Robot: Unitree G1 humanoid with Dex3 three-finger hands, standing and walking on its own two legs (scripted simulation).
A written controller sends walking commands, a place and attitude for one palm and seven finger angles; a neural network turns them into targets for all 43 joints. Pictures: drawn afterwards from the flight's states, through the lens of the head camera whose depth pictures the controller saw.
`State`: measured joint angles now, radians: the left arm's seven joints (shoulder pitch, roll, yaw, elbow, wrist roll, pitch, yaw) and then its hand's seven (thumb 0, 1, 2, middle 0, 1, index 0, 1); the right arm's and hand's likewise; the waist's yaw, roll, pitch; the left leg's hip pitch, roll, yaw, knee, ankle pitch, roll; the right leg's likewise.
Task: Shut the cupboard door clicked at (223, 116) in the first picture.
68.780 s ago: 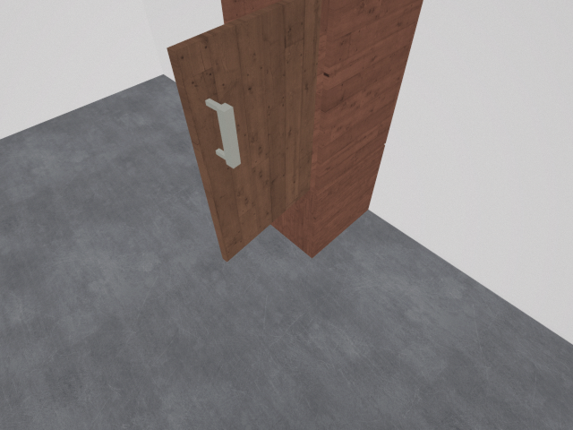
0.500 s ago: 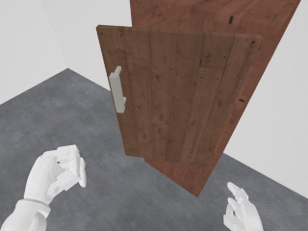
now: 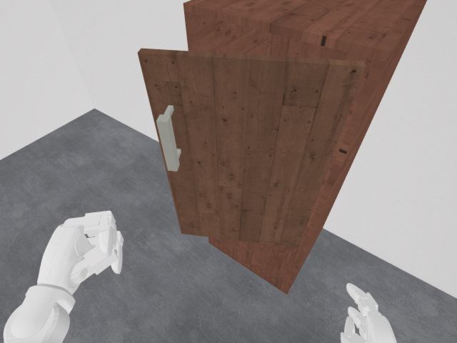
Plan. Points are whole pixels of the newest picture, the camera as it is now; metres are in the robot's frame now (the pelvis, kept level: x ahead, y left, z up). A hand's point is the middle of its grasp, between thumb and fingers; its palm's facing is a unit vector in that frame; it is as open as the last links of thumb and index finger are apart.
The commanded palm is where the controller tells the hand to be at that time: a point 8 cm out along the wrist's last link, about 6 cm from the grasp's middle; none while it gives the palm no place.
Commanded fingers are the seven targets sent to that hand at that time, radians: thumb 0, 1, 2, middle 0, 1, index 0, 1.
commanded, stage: raise the hand and make a fist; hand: left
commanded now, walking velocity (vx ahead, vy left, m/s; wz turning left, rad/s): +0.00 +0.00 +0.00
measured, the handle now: (171, 138) +0.47 +0.16 +0.11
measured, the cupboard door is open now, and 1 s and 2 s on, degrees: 27 27 26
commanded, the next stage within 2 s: bring the fist close to the handle in 0.08 s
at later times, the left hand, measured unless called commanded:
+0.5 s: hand (134, 225) +0.26 +0.17 +0.11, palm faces -0.08 -1.00 -0.05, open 3.1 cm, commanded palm +0.25 +0.23 +0.11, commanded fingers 0.00 0.90 0.90 -1.30 -1.50 -1.30 -1.50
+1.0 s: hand (166, 187) +0.34 +0.14 +0.11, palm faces -0.05 -1.00 -0.05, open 3.1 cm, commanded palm +0.33 +0.19 +0.11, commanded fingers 0.00 0.90 0.90 -1.30 -1.50 -1.30 -1.50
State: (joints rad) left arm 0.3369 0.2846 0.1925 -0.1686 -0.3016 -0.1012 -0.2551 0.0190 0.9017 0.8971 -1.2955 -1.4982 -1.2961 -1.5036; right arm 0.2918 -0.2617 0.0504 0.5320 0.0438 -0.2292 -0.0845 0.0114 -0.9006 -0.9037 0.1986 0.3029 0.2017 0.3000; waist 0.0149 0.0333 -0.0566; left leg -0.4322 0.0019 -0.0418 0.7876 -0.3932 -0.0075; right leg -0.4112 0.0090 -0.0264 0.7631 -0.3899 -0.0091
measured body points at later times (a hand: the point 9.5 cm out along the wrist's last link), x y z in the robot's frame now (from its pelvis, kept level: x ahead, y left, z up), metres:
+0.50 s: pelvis +0.00 +0.00 +0.00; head +0.00 -0.01 +0.45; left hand +0.26 +0.22 +0.12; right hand +0.17 -0.22 -0.07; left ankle +0.01 +0.12 -0.71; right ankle +0.01 -0.11 -0.71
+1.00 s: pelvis +0.00 -0.01 +0.00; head +0.02 -0.02 +0.45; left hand +0.34 +0.19 +0.11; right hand +0.16 -0.24 -0.09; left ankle +0.01 +0.12 -0.71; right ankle +0.01 -0.11 -0.71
